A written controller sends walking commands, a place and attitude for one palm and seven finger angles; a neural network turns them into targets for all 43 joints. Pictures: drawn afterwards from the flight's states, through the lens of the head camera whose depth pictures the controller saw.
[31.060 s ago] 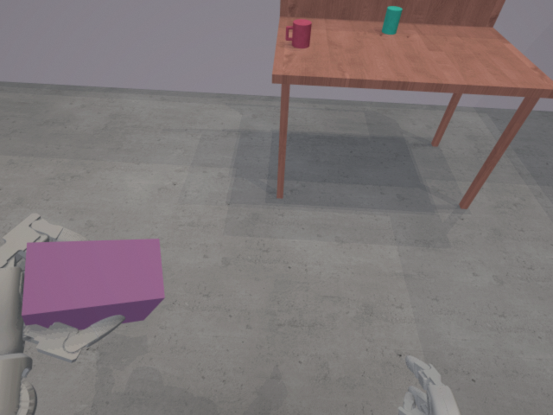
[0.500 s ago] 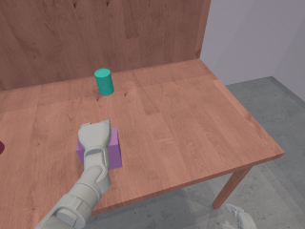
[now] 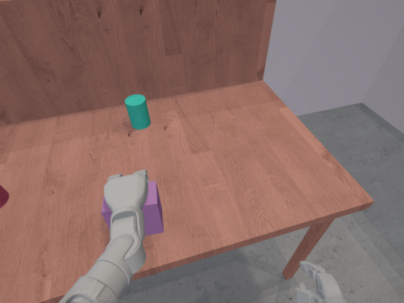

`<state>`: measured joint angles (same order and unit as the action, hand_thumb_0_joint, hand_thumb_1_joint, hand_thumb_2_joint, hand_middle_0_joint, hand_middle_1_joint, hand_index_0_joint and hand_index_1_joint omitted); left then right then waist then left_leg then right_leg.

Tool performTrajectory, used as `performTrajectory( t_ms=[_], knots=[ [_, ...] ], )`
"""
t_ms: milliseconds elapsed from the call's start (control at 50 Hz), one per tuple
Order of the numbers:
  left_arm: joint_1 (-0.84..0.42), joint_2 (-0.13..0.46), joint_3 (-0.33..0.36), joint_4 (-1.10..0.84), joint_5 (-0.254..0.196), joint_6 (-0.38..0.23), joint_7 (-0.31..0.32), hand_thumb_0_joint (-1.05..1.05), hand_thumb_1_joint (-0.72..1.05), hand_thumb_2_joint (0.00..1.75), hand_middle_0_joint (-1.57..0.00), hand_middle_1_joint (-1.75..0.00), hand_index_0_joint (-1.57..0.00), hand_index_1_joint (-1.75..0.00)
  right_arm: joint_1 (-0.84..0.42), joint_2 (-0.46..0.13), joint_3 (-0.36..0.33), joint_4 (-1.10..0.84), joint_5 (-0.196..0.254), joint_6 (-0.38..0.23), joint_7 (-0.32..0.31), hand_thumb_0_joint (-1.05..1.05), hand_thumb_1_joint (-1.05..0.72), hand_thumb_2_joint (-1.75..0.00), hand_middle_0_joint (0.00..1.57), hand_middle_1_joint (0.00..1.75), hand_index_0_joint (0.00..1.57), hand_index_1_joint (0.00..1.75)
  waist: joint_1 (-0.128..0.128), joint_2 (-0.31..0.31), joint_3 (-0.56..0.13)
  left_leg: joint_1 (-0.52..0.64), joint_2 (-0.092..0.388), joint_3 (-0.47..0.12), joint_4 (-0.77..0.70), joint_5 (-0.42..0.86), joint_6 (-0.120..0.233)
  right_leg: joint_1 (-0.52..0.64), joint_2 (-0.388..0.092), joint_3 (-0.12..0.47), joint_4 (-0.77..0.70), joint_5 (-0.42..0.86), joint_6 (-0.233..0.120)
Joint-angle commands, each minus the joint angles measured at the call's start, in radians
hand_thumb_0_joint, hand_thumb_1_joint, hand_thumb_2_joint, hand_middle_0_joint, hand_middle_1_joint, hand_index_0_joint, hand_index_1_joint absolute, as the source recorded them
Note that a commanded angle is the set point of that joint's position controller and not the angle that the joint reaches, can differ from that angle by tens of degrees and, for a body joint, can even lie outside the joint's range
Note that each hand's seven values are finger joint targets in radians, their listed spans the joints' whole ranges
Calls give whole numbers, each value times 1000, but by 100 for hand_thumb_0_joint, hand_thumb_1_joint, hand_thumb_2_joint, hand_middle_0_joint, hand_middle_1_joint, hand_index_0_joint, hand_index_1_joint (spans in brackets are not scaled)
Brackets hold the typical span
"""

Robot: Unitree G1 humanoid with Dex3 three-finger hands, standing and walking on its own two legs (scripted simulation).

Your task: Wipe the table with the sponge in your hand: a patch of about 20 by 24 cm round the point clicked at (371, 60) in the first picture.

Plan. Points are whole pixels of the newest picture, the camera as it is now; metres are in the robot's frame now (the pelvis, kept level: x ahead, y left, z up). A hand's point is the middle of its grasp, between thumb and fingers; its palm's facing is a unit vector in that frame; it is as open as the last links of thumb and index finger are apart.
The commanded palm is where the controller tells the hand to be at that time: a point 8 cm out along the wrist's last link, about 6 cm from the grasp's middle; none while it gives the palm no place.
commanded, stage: wipe back along the third lane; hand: left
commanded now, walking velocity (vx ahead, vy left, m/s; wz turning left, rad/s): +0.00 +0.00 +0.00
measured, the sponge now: (137, 216) +0.32 +0.20 -0.04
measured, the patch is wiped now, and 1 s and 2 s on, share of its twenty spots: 1.00 1.00 1.00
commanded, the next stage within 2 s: slide back across to the middle lane in 0.82 s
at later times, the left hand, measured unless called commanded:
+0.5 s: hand (133, 205) +0.32 +0.20 +0.00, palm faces -0.02 -0.06 -1.00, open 10.4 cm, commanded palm +0.27 +0.17 +0.03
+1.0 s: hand (134, 205) +0.32 +0.20 +0.00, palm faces -0.03 -0.05 -1.00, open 10.4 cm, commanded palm +0.27 +0.19 +0.04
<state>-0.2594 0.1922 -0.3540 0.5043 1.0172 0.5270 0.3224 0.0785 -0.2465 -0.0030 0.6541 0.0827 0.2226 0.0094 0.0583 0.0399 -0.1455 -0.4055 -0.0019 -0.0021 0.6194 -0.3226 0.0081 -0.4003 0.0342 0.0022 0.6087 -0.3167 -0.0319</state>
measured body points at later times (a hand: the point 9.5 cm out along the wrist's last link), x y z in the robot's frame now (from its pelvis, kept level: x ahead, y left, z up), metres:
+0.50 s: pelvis +0.00 +0.00 +0.00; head +0.00 -0.01 +0.45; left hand +0.31 +0.20 +0.06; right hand +0.22 -0.21 -0.10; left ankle -0.01 +0.12 -0.73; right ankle -0.01 -0.10 -0.73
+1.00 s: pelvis -0.01 +0.00 +0.00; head -0.01 -0.02 +0.45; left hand +0.31 +0.19 +0.06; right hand +0.19 -0.23 -0.11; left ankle -0.01 +0.12 -0.73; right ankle -0.01 -0.10 -0.73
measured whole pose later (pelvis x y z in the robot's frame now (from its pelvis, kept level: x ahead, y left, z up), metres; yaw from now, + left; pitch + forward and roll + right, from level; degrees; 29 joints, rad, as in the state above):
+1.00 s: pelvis -0.01 +0.00 +0.00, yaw +0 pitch +6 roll +0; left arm -0.29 0.19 -0.35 0.52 1.01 0.52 0.31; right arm 0.09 -0.24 0.00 0.66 0.08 0.23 0.00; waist 0.06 0.04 -0.15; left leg -0.44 0.00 -0.01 0.65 -0.33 0.01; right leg -0.43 0.03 0.00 0.64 -0.32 -0.03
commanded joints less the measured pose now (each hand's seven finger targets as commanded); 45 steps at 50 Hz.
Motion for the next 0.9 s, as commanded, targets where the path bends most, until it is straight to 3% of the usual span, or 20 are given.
performTrajectory(
  t_ms=[0, 20, 40, 100, 120, 220, 240, 320, 340, 420, 440, 520, 560, 600, 620, 680, 720, 740, 780, 880],
  knots=[
    [-62, -8, -13, -38, -32, -3, -49, 0, 10, 130, -120, -160, -120, -160, -181, -110, -29, -165, 5, -48, -7, 0, -90, -90, 20, 30, 20, 30, -8, -160, -104, 51, -34, -7, -55, 194, 25, 85, 5, 37, -87, 312, -45],
    [-68, 30, 30, -41, -29, -2, -46, 0, 10, 130, -120, -160, -120, -160, -185, -116, -31, -159, 4, -47, -9, 0, -90, -90, 20, 30, 20, 30, 0, -154, -111, 50, -32, -12, -57, 200, 22, 87, 8, 50, -88, 318, -50],
    [-64, -19, -21, -51, -29, -2, -48, 0, 10, 130, -120, -160, -120, -160, -181, -108, -29, -165, 4, -48, -8, 0, -90, -90, 20, 30, 20, 30, -11, -147, -109, 56, -34, -4, -51, 209, 25, 91, 5, 37, -79, 338, -46],
    [-1, -12, -15, -65, -28, -8, -50, 0, 10, 130, -120, -160, -120, -160, -186, -107, -26, -172, 5, -54, -3, 0, -90, -90, 20, 30, 20, 30, 0, -143, -125, 60, -36, -6, -41, 252, 21, 110, 3, 41, -63, 413, -48],
    [-8, 10, 11, -71, -25, -6, -49, 0, 10, 130, -120, -160, -120, -160, -188, -110, -30, -168, 5, -52, -2, 0, -90, -90, 20, 30, 20, 30, 3, -150, -130, 59, -32, -14, -44, 256, 19, 107, 5, 47, -62, 409, -52],
    [-82, -16, -29, -66, -3, 6, -52, 0, 10, 130, -120, -160, -120, -160, -189, -108, -31, -166, 4, -48, 4, 0, -90, -90, 20, 30, 20, 30, -7, -119, -115, 68, -25, -21, -41, 252, 18, 58, 13, 25, -51, 348, -57],
    [-76, -52, -65, -70, -6, 6, -55, 0, 10, 130, -120, -160, -120, -160, -184, -102, -30, -173, 5, -48, 4, 0, -90, -90, 20, 30, 20, 30, -12, -115, -115, 71, -26, -16, -37, 247, 21, 57, 11, 12, -48, 336, -53],
    [-83, -29, -31, -51, -6, -4, -56, 0, 10, 130, -120, -160, -120, -160, -181, -109, -35, -164, 1, -50, 2, 0, -90, -90, 20, 30, 20, 30, -8, -163, -141, 60, -25, -21, -25, 257, 21, 62, 12, 23, -40, 368, -54],
    [-67, -58, -62, -58, -13, -7, -57, 0, 10, 130, -120, -160, -120, -160, -176, -104, -31, -172, 2, -50, 2, 0, -90, -90, 20, 30, 20, 30, -12, -154, -140, 58, -26, -16, -24, 251, 23, 66, 8, 13, -36, 364, -50],
    [-55, 1, 2, -54, -13, -10, -49, 0, 10, 130, -120, -160, -120, -160, -178, -110, -32, -167, 2, -49, -1, 0, -90, -90, 20, 30, 20, 30, 1, -163, -143, 42, -27, -20, -25, 241, 20, 72, 10, 26, -38, 363, -52],
    [-58, -41, -47, -67, -12, -7, -52, 0, 10, 130, -120, -160, -120, -160, -180, -103, -28, -176, 3, -47, -1, 0, -90, -90, 20, 30, 20, 30, -8, -135, -138, 48, -27, -15, -25, 236, 21, 65, 7, 14, -36, 345, -49],
    [-129, -4, -18, -38, -1, 10, -50, 0, 10, 130, -120, -160, -120, -160, -183, -108, -28, -165, 4, -42, -4, 0, -90, -90, 20, 30, 20, 30, -9, -123, -104, 37, -23, -24, -40, 184, 20, 24, 14, 13, -51, 248, -53],
    [-165, -48, -62, -20, 3, 10, -52, 0, 10, 130, -120, -160, -120, -160, -175, -102, -28, -161, 6, -42, -6, 0, -90, -90, 20, 30, 20, 30, -23, -116, -102, 45, -22, -22, -35, 172, 22, 2, 15, -4, -49, 215, -52],
    [-136, -50, -55, -9, -5, 5, -54, 0, 10, 130, -120, -160, -120, -160, -171, -103, -28, -164, 5, -45, -5, 0, -90, -90, 20, 30, 20, 30, -12, -123, -122, 45, -23, -20, -31, 185, 24, 16, 14, -7, -44, 236, -53],
    [-138, -11, -10, -3, -6, 1, -51, 0, 10, 130, -120, -160, -120, -160, -170, -108, -33, -160, 2, -45, -7, 0, -90, -90, 20, 30, 20, 30, -6, -141, -132, 38, -21, -24, -33, 183, 22, 23, 16, 4, -47, 237, -55],
    [-130, -52, -49, 6, -16, -5, -52, 0, 10, 130, -120, -160, -120, -160, -166, -104, -31, -165, 3, -45, -9, 0, -90, -90, 20, 30, 20, 30, -15, -151, -112, 28, -23, -17, -33, 158, 25, 16, 12, 2, -54, 217, -48],
    [-154, -13, -8, 10, -11, -6, -48, 0, 10, 130, -120, -160, -120, -160, -170, -111, -33, -157, 2, -42, -12, 0, -90, -90, 20, 30, 20, 30, -9, -145, -118, 22, -23, -22, -37, 150, 22, 13, 14, 12, -57, 202, -52],
    [-163, -63, -60, 5, -14, -8, -49, 0, 10, 130, -120, -160, -120, -160, -164, -104, -32, -162, 2, -42, -11, 0, -90, -90, 20, 30, 20, 30, -24, -152, -118, 27, -24, -14, -33, 148, 27, 15, 10, 3, -58, 206, -47],
    [-106, -43, -37, 14, -16, -10, -47, 0, 10, 130, -120, -160, -120, -160, -169, -104, -32, -166, 4, -44, -8, 0, -90, -90, 20, 30, 20, 30, -8, -147, -116, 24, -25, -16, -34, 156, 24, 22, 10, 8, -56, 215, -50],
    [-134, -22, -20, 12, -29, 0, -45, 0, 10, 130, -120, -160, -120, -160, -167, -108, -29, -163, 6, -42, -15, 0, -90, -90, 20, 30, 20, 30, -14, -146, -106, 17, -29, -9, -41, 130, 27, 28, 8, 17, -75, 194, -46]
  ],
)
